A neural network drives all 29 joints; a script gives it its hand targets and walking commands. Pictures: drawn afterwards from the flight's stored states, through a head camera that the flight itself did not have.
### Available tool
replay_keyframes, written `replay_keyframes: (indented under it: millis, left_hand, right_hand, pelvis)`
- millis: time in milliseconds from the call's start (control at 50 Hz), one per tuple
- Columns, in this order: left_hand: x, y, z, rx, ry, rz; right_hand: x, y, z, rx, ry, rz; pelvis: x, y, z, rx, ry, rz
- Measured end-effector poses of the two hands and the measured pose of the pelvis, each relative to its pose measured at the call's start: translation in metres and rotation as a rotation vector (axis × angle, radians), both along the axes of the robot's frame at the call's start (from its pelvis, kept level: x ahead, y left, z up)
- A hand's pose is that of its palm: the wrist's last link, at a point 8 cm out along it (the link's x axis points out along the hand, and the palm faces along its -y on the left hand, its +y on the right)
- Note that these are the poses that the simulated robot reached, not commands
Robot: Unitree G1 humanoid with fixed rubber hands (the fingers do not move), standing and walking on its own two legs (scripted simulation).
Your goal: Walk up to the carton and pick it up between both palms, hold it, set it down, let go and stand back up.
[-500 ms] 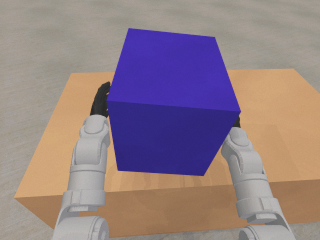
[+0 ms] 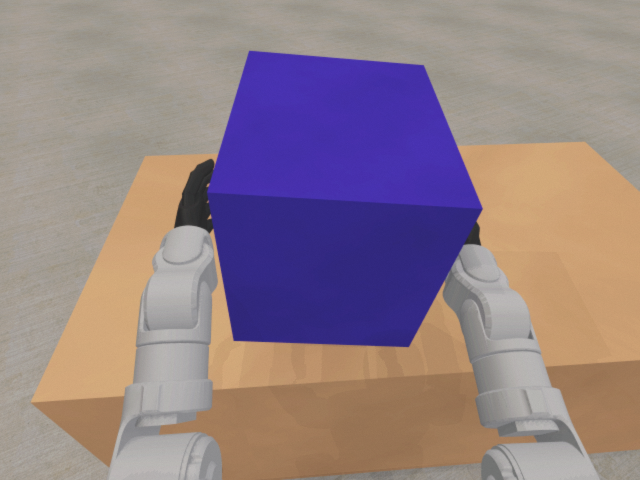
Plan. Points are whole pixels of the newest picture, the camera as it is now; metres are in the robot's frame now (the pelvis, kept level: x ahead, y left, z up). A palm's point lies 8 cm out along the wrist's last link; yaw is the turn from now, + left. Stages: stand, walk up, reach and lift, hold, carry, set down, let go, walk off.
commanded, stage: hold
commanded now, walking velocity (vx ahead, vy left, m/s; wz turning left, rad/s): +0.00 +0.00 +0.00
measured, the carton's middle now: (330, 201) +0.41 -0.02 +0.16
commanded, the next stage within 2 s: none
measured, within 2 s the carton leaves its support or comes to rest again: neither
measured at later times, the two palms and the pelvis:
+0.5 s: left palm (183, 221) +0.35 +0.15 +0.19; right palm (457, 239) +0.34 -0.17 +0.16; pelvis -0.01 +0.00 +0.00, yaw +0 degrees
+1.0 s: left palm (176, 226) +0.35 +0.15 +0.18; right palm (449, 240) +0.34 -0.16 +0.15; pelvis -0.01 +0.00 +0.00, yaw +1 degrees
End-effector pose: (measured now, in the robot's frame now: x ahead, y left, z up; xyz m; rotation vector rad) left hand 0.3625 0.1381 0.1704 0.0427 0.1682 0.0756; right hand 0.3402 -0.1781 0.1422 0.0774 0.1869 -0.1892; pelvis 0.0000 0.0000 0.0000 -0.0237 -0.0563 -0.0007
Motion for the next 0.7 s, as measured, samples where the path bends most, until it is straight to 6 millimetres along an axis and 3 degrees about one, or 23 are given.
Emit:
replay_keyframes:
  millis: [300,700]
  left_hand:
    - [-0.014,0.011,0.013,-0.01,0.007,0.022]
    - [-0.009,0.007,0.018,-0.005,0.003,0.02]
  right_hand:
    - [-0.006,0.011,0.01,0.015,0.006,0.023]
    - [-0.001,0.008,0.011,0.011,0.002,0.024]
  pelvis:
    - [-0.01,-0.002,0.0,0.007,-0.021,0.006]
    - [-0.009,-0.005,0.0,0.008,-0.024,0.004]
